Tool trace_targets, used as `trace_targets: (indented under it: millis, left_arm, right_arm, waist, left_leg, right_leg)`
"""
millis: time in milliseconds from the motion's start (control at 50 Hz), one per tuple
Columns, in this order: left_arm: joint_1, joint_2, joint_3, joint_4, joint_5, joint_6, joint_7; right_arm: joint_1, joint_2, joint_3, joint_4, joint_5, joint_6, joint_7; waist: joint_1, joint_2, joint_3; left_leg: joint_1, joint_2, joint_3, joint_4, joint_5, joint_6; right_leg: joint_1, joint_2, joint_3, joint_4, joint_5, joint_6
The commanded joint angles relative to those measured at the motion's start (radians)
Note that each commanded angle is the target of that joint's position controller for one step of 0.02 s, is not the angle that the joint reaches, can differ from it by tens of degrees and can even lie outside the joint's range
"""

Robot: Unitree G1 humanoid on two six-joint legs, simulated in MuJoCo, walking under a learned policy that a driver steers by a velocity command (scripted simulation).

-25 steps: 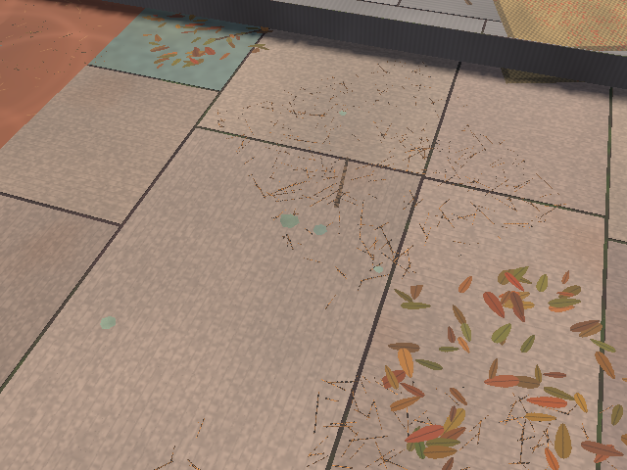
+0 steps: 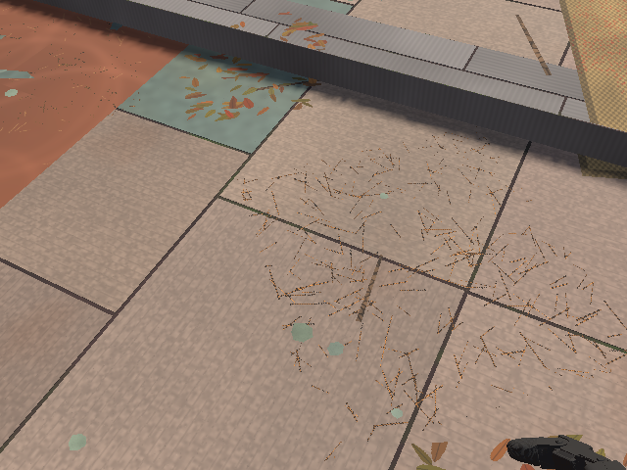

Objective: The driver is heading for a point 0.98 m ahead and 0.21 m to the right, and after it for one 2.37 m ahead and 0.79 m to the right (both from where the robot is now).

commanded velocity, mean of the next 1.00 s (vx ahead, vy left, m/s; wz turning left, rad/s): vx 1.00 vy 0.00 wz -0.29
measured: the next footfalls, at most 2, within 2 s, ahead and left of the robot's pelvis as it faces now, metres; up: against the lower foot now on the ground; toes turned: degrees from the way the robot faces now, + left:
left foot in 0.16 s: +0.34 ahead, +0.05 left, +0.00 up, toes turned +3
right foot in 0.60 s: +0.80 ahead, -0.13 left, +0.00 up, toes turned -5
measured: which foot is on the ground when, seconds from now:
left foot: up 0.00-0.14, down 0.16-0.58, up 0.60-1.00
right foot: down 0.00-0.16, up 0.18-0.58, down 0.60-1.00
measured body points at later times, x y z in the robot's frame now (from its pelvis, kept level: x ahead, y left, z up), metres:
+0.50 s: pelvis +0.48 -0.02 -0.01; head +0.51 -0.03 +0.44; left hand +0.74 +0.18 -0.07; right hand +0.36 -0.27 -0.14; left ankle +0.30 +0.05 -0.73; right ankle +0.72 -0.17 -0.68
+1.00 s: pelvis +0.99 -0.09 -0.01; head +1.02 -0.09 +0.44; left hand +0.98 +0.21 -0.13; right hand +1.21 -0.35 -0.05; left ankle +1.21 +0.00 -0.72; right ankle +0.76 -0.13 -0.73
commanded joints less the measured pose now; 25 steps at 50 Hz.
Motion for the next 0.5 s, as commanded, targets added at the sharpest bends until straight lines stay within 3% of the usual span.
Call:
trace_targets:
  millis: [20,80,100,120,140,160,180,200,220,240,280,320,340,380,420,460,500]
  left_arm:
    - [0.033,0.134,0.017,-0.019,-0.003,-0.02,0.017]
    - [0.018,0.2,0.022,0.005,0.014,-0.01,0.04]
    - [0.007,0.22,0.026,0.014,0.027,0.002,0.052]
    - [-0.017,0.238,0.032,0.018,0.04,0.016,0.061]
    - [-0.092,0.262,0.041,0.005,0.045,0.028,0.062]
    - [-0.164,0.226,0.035,-0.026,0.045,0.024,0.055]
    - [-0.027,0.049,-0.001,-0.061,-0.01,0.006,0.028]
    - [-0.13,0.164,0.011,-0.076,0.001,-0.005,0.034]
    - [-0.235,0.169,0.013,-0.107,0.001,-0.011,0.03]
    - [-0.262,0.152,0.008,-0.114,0.009,-0.012,0.022]
    - [-0.267,0.103,-0.005,-0.126,0.045,0.022,-0.004]
    - [-0.325,0.073,-0.018,-0.16,0.059,0.042,-0.023]
    - [-0.392,0.082,-0.021,-0.192,0.061,0.044,-0.028]
    - [-0.522,0.097,-0.028,-0.246,0.055,0.037,-0.033]
    - [-0.606,0.076,-0.042,-0.265,0.038,0.027,-0.048]
    - [-0.66,0.088,-0.042,-0.271,0.027,0.026,-0.049]
    - [-0.687,0.119,-0.035,-0.279,0.032,0.025,-0.038]
  right_arm:
    - [-0.164,-0.029,0.009,-0.082,0.012,-0.018,0.002]
    - [-0.11,-0.085,-0.004,-0.064,0.01,-0.018,-0.019]
    - [-0.021,-0.119,-0.017,-0.039,0.012,-0.017,-0.03]
    - [0.139,-0.162,-0.036,0.012,0.015,-0.016,-0.044]
    - [0.36,-0.193,-0.055,0.082,0.016,-0.015,-0.062]
    - [0.55,-0.248,-0.083,0.119,-0.002,-0.009,-0.081]
    - [0.505,-0.277,-0.094,0.121,-0.027,-0.01,-0.072]
    - [0.426,-0.199,-0.092,0.112,-0.005,-0.011,-0.055]
    - [0.363,-0.156,-0.083,0.12,-0.003,-0.02,-0.053]
    - [0.337,-0.09,-0.072,0.137,-0.01,-0.028,-0.05]
    - [0.334,-0.045,-0.052,0.17,-0.009,-0.049,-0.057]
    - [0.359,-0.076,-0.055,0.196,0.014,-0.07,-0.055]
    - [0.367,-0.092,-0.058,0.199,0.019,-0.079,-0.05]
    - [0.378,-0.104,-0.058,0.198,0.024,-0.092,-0.04]
    - [0.419,-0.113,-0.057,0.206,0.044,-0.105,-0.036]
    - [0.478,-0.148,-0.06,0.228,0.051,-0.109,-0.038]
    - [0.51,-0.178,-0.06,0.243,0.037,-0.099,-0.044]
  waist:
    - [-0.018,-0.048,0.118]
    - [-0.075,-0.128,0.026]
    - [-0.126,-0.148,-0.024]
    - [-0.197,-0.153,-0.1]
    - [-0.305,-0.153,-0.171]
    - [-0.382,-0.078,-0.27]
    - [-0.198,0.266,-0.367]
    - [-0.231,0.03,-0.277]
    - [-0.196,-0.009,-0.121]
    - [-0.146,-0.087,-0.011]
    - [-0.06,-0.081,0.07]
    - [-0.034,-0.037,0.124]
    - [-0.039,-0.032,0.149]
    - [-0.055,-0.032,0.187]
    - [-0.084,-0.048,0.177]
    - [-0.113,-0.031,0.17]
    - [-0.121,0.004,0.136]
  left_leg:
    - [0.166,-0.073,0.086,-0.194,0.077,0.029]
    - [0.314,-0.169,0.105,-0.257,-0.033,0.064]
    - [0.403,-0.191,0.09,-0.265,-0.096,0.078]
    - [0.553,-0.2,0.068,-0.277,-0.15,0.095]
    - [0.776,-0.155,0.024,-0.332,-0.175,0.127]
    - [1.03,0.011,-0.131,-0.267,-0.415,0.181]
    - [1.364,0.31,-0.748,-0.335,-0.547,0.345]
    - [1.266,0.272,-0.807,-0.489,-0.669,0.347]
    - [1.101,0.251,-0.671,-0.556,-0.64,0.312]
    - [0.911,0.219,-0.577,-0.61,-0.549,0.276]
    - [0.68,0.128,-0.438,-0.662,-0.514,0.209]
    - [0.592,0.098,-0.349,-0.73,-0.478,0.189]
    - [0.556,0.077,-0.304,-0.764,-0.427,0.184]
    - [0.5,0.024,-0.195,-0.795,-0.232,0.163]
    - [0.444,-0.008,-0.114,-0.835,-0.027,0.127]
    - [0.574,0.02,-0.094,-0.864,0.163,0.108]
    - [0.781,0.045,-0.067,-0.787,0.437,0.089]
  right_leg:
    - [-0.101,-0.236,0.066,-0.122,0.818,0.048]
    - [0.068,-0.287,0.044,0.048,1.351,0.071]
    - [0.1,-0.306,0.049,0.181,1.463,0.077]
    - [0.091,-0.319,0.052,0.38,1.493,0.078]
    - [-0.016,-0.314,0.036,0.648,1.404,0.072]
    - [-0.249,-0.236,0.008,1.026,0.958,0.041]
    - [-0.749,-0.034,0.073,1.431,-0.175,0.095]
    - [-0.908,-0.091,0.133,1.416,-0.087,0.03]
    - [-0.928,-0.147,0.136,1.347,-0.005,0.017]
    - [-0.878,-0.177,0.127,1.267,0.017,0.009]
    - [-0.793,-0.219,0.134,1.182,0.018,0.032]
    - [-0.832,-0.264,0.102,1.091,0.036,0.061]
    - [-0.854,-0.278,0.072,1.023,0.094,0.071]
    - [-0.821,-0.292,0.027,0.808,0.254,0.079]
    - [-0.627,-0.251,-0.048,0.589,0.458,0.062]
    - [-0.585,-0.216,-0.082,0.496,0.548,0.04]
    - [-0.597,-0.174,-0.107,0.416,0.5,0.017]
